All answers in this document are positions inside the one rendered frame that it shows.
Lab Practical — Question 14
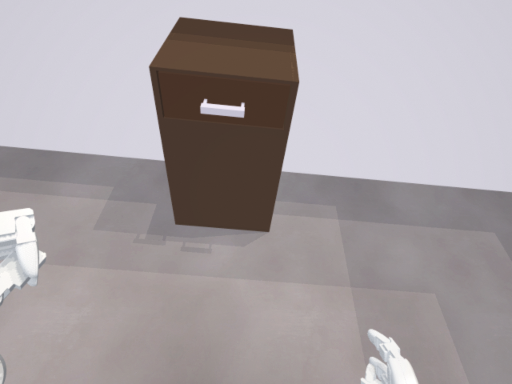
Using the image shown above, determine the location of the handle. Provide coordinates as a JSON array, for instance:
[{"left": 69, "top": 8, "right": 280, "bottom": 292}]
[{"left": 200, "top": 99, "right": 245, "bottom": 118}]

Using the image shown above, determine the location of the robot left hand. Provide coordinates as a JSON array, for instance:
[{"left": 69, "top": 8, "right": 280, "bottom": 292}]
[{"left": 0, "top": 208, "right": 46, "bottom": 306}]

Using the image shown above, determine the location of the cabinet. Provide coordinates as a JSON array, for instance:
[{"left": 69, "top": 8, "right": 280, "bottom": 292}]
[{"left": 149, "top": 17, "right": 299, "bottom": 232}]

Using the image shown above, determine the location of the drawer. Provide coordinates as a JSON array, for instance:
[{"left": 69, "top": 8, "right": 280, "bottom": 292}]
[{"left": 158, "top": 71, "right": 290, "bottom": 128}]

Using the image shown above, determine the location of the robot right hand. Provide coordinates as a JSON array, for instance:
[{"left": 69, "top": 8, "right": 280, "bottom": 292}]
[{"left": 361, "top": 329, "right": 418, "bottom": 384}]

